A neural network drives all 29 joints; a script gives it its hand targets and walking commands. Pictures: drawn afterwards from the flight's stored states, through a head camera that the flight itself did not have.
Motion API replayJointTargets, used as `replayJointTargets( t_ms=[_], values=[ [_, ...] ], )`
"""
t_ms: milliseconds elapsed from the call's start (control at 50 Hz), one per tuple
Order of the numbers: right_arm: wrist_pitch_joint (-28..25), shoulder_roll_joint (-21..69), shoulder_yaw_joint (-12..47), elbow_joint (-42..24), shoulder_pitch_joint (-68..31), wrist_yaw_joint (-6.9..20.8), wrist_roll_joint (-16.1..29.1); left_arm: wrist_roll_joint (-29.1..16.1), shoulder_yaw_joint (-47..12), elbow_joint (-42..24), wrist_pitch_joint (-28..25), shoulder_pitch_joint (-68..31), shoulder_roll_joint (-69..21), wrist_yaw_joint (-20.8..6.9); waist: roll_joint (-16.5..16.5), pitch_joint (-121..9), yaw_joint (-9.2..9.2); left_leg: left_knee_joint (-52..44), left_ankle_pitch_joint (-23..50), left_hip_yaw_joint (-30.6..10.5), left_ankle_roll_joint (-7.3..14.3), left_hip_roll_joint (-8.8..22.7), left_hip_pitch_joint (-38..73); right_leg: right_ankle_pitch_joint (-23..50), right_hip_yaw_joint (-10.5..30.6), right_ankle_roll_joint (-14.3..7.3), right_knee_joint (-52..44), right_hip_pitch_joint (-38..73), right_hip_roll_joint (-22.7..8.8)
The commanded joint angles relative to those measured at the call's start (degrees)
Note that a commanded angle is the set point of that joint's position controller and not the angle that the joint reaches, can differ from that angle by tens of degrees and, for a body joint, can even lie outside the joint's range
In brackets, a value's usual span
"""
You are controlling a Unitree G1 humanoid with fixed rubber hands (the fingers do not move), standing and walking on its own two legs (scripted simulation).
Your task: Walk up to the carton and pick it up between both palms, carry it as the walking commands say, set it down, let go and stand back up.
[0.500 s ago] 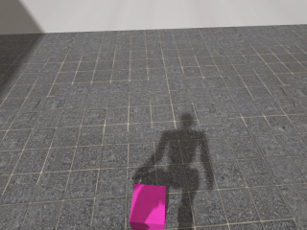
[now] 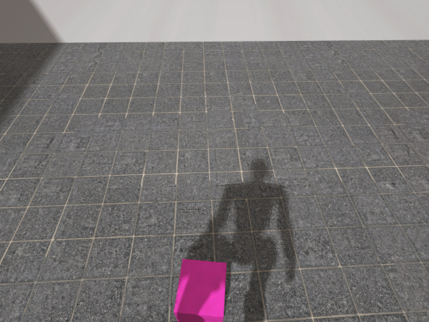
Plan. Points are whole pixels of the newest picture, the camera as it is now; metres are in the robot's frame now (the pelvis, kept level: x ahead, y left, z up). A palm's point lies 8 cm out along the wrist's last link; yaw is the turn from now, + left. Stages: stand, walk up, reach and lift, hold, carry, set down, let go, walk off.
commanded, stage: walk up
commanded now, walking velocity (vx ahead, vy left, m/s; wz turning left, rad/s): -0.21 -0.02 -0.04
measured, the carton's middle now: (202, 292) +0.37 +0.05 -0.69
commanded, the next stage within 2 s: stand in 1.08 s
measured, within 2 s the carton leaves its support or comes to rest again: neither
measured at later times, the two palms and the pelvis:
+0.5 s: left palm out of the picture -0.06 +0.24 -0.14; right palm out of the picture -0.04 -0.22 -0.15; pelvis -0.06 +0.01 +0.00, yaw -1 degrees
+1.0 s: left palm out of the picture -0.03 +0.23 -0.14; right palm out of the picture -0.07 -0.21 -0.15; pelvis -0.03 +0.00 +0.00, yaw -2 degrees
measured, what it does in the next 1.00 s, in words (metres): stands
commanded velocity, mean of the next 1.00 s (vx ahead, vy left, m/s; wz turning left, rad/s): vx -0.03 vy -0.01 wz -0.03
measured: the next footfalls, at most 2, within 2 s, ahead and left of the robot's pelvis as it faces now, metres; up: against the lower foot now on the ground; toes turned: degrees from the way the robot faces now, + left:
none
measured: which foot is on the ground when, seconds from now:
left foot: down 0.00-1.00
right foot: down 0.00-1.00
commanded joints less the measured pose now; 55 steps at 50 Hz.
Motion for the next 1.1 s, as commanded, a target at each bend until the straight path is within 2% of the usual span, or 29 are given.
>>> replayJointTargets(
  t_ms=[0, 40, 100, 120, 140, 160, 180, 200, 220, 240, 260, 280, 300, 320, 360, 380, 400, 420, 440, 460, 480, 540, 680, 840, 1080],
  values=[
    [0.45, -7.03, -1.66, -2.73, 5.31, -0.9, 0.29, -0.2, 2.54, -2.41, 0.85, 5.37, 8.15, 0.47, -0.6, -7.6, -0.05, 8.0, 30.31, 0.75, 3.0, 3.56, 0.83, 42.33, 1.32, -0.64, 6.77, -0.11, -8.7],
    [1.68, -6.35, -1.53, -4.0, 3.48, -0.75, -0.27, 0.42, 2.36, -3.42, 1.82, 4.92, 7.8, 0.73, -1.39, -6.33, 0.24, 9.67, 20.12, 0.4, 2.72, 2.41, -0.41, 32.04, 3.82, -1.87, 4.38, -4.31, -10.39],
    [3.1, -5.23, -1.3, -5.02, 1.92, -0.44, -0.74, 0.85, 2.99, -4.11, 2.74, 2.46, 9.11, 0.71, -7.36, -2.05, 0.07, 13.38, 2.89, 0.57, 1.95, -1.14, -1.61, 15.82, 9.51, -4.86, -1.96, -12.89, -14.22],
    [3.18, -5.08, -1.39, -5.5, 2.03, -0.24, -1.11, 1.02, 3.02, -4.6, 2.79, 1.21, 9.12, 0.69, -9.12, -1.29, -0.28, 14.27, -3.28, 0.23, 2.15, -1.5, -1.24, 11.99, 10.95, -5.38, -3.38, -15.17, -15.06],
    [3.05, -4.96, -1.43, -5.84, 2.42, -0.04, -1.52, 1.14, 2.99, -5.2, 2.78, -0.2, 9.02, 0.64, -9.82, -0.83, -0.72, 13.88, -6.5, -0.49, 2.42, -1.35, -0.82, 8.37, 11.54, -5.31, -4.11, -16.66, -15.27],
    [2.64, -4.79, -1.32, -5.96, 3.05, 0.14, -1.98, 1.18, 2.78, -5.6, 2.7, -1.06, 8.47, 0.52, -8.79, -0.68, -1.17, 10.34, -6.24, -1.38, 2.72, -0.6, 0.2, 3.68, 11.22, -4.17, -3.99, -17.3, -14.33],
    [2.01, -5.43, -1.37, -6.26, 3.01, 0.28, -2.43, 1.07, 2.3, -5.57, 2.56, -0.33, 7.09, 0.39, -5.39, -0.26, -1.05, 4.83, -3.93, -3.2, 2.98, 1.18, 1.63, -3.45, 9.9, -2.01, -3.83, -18.46, -11.73],
    [1.5, -7.79, -1.9, -6.59, 2.62, 0.35, -2.46, 0.73, 2.09, -5.77, 2.63, 0.03, 6.36, 0.32, 1.89, 1.23, -0.99, -3.16, -7.06, -8.43, 3.7, 5.59, -1.11, -8.84, 5.96, 0.49, -0.19, -18.18, -7.09],
    [1.18, -11.58, -2.94, -6.84, 2.94, 0.1, -2.03, 0.99, 2.07, -5.83, 2.75, 0.24, 5.69, 0.3, 10.4, 2.02, -1.51, -10.4, -5.75, -16.16, 6.65, 12.72, -3.68, -6.71, 1.17, 2.46, 10.9, -16.38, -2.15],
    [0.91, -13.32, -3.32, -7.03, 3.19, -0.39, -1.7, 1.8, 2.32, -5.52, 3.22, 1.03, 5.22, 0.25, 14.01, 1.25, -2.52, -12.34, 4.59, -20.42, 12.23, 19.18, -4.35, -14.4, 0.87, 3.31, 23.49, -15.59, -0.5],
    [0.43, -11.56, -2.65, -6.61, 3.37, -0.46, -1.85, 2.44, 1.82, -5.95, 3.59, 0.85, 3.41, 0.15, 10.3, -1.44, -2.24, -11.26, 9.2, -18.25, 14.18, 17.97, -6.15, -19.51, 4.38, 3.05, 31.51, -12.28, -1.55],
    [0.13, -9.88, -2.17, -7.21, -0.44, -0.3, -2.11, 2.39, 1.09, -5.72, 3.47, 2.25, 1.93, -0.21, 7.5, -3.46, -0.32, -11.38, 1.65, -13.43, 13.19, 14.0, -7.57, -17.26, 5.33, 2.72, 30.85, -8.8, -2.56],
    [0.18, -7.58, -1.45, -6.9, -3.44, 0.19, -2.09, 2.38, 0.43, -3.73, 2.94, 6.09, 1.13, -0.77, 8.81, -3.89, 1.49, -12.84, -9.89, -9.59, 10.95, 10.21, -9.06, -13.61, 4.11, 2.34, 26.2, -5.49, -2.81],
    [0.46, -7.19, -1.35, -6.72, -5.08, 0.48, -1.68, 2.27, 0.51, -2.84, 2.54, 7.02, 2.05, -1.11, 11.5, -0.59, 1.83, -13.13, -11.99, -8.17, 9.21, 8.41, -8.6, -12.48, 2.15, 2.52, 20.04, -6.35, -2.14],
    [0.86, -8.08, -1.38, -4.82, -3.23, 0.88, -1.24, 2.02, 0.3, -2.07, 2.1, 6.38, 3.15, -0.98, 9.92, 1.79, 0.65, -12.14, -11.68, -8.37, 8.33, 7.95, -7.05, -8.35, 0.18, 2.41, 9.04, -4.08, -1.12],
    [1.08, -8.61, -1.49, -3.48, -1.86, 1.0, -0.82, 1.72, -0.06, -1.45, 1.69, 7.96, 2.85, -0.8, 8.61, 2.0, 1.21, -11.33, -12.4, -8.03, 7.48, 7.67, -7.37, -2.26, -0.02, 1.77, 0.96, -0.41, -1.36],
    [1.12, -8.52, -1.58, -2.08, -0.05, 1.28, -0.53, 1.63, -0.39, -0.97, 1.06, 9.21, 3.19, -0.64, 6.38, 2.71, 1.24, -9.82, -12.2, -7.25, 5.82, 6.17, -7.91, 1.4, 1.55, 1.32, -4.91, 2.08, -2.72],
    [0.9, -6.43, -1.2, -1.48, 1.67, 1.63, -0.42, 1.82, -0.34, -0.97, 0.15, 10.05, 4.88, -0.5, 0.33, 1.78, 0.62, -4.95, -8.86, -4.95, 3.98, 3.54, -8.87, 0.71, 8.8, 1.05, -8.82, 4.07, -8.78],
    [0.69, -3.37, -0.47, -2.11, 1.55, 1.93, 0.03, 1.31, -0.56, -2.26, -0.15, 5.36, 6.94, -0.6, -7.57, 1.64, -1.24, -4.6, -2.8, -1.41, 1.45, -0.3, -2.4, -4.91, 13.14, -0.23, -12.47, -4.71, -12.43],
    [0.79, -3.43, -0.36, -2.13, 0.15, 2.05, -0.34, 1.34, -0.74, -2.61, -0.22, 2.45, 6.52, -0.68, -7.31, 3.81, -1.36, -4.3, -0.09, -1.31, 1.15, -0.58, 4.28, -12.67, 13.45, -0.2, -14.69, -12.11, -11.53],
    [0.76, -4.34, -0.73, -1.92, 0.03, 2.14, -0.56, 1.43, -0.8, -2.35, -0.45, 1.85, 6.14, -0.75, -6.53, 4.78, -1.53, -3.8, 1.83, -0.91, 1.06, -0.61, 6.08, -14.1, 12.58, 0.23, -15.96, -13.29, -10.38],
    [0.01, -4.74, -0.84, -0.25, 2.68, 1.98, -0.97, 1.06, -1.13, -1.48, -1.03, 2.89, 5.28, -0.58, -5.9, 4.0, -1.42, -4.8, 4.7, -0.71, 1.09, 0.86, 6.52, -6.8, 9.16, 0.62, -14.08, -10.07, -8.55],
    [-0.67, -3.29, 0.21, 2.04, 4.68, 1.42, -0.9, 1.04, -1.3, 0.46, -1.15, 6.14, 4.24, -0.41, -2.26, 3.9, -0.29, -5.7, 4.93, 0.35, 0.67, 1.88, 5.15, -0.88, 7.59, 0.37, -11.2, -6.76, -7.64],
    [-0.99, -3.45, 0.52, 3.28, 6.07, 0.73, -0.6, 0.83, -1.31, 2.09, -1.27, 7.85, 3.75, -0.09, -0.11, 1.95, 0.32, -4.96, 10.38, 0.55, 1.07, 2.84, 5.32, 11.85, 5.15, 0.36, -7.39, -2.77, -6.8],
    [-0.42, -2.93, 0.34, 4.24, 6.28, 0.14, -0.51, 0.83, -1.55, 3.73, -1.12, 8.39, 2.96, 0.45, -0.52, 1.59, 0.0, -3.43, 13.71, 1.47, 1.13, 3.53, 7.47, 17.72, 4.65, 0.84, -6.12, -2.87, -6.91]
  ],
)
